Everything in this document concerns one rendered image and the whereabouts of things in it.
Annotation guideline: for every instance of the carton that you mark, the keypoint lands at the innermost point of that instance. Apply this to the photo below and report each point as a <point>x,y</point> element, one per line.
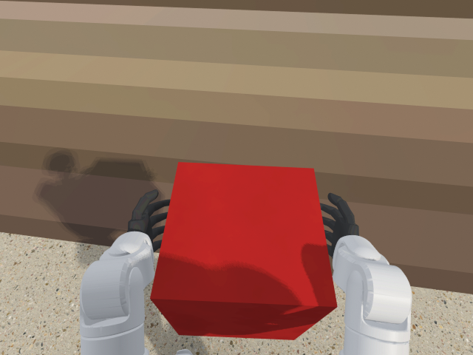
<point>244,253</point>

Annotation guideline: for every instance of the left robot forearm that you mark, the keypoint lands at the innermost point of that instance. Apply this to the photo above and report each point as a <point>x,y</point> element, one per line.
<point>112,298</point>

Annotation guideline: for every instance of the robot right hand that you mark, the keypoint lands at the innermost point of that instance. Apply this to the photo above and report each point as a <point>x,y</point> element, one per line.
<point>344,223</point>

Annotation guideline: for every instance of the robot left hand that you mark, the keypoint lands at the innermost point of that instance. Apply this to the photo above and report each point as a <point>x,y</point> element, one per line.
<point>141,220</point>

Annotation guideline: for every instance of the right robot forearm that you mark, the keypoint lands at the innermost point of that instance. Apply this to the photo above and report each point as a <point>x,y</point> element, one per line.
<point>378,302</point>

